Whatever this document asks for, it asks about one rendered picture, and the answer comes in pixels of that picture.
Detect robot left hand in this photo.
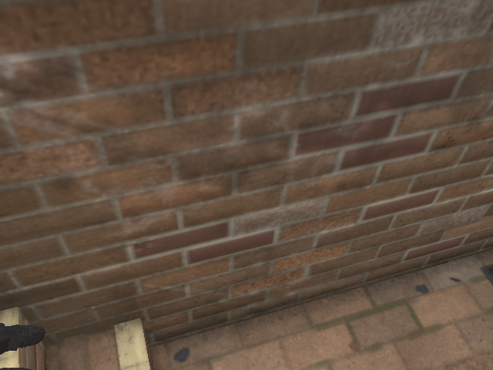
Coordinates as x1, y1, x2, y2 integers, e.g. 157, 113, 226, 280
0, 323, 45, 370

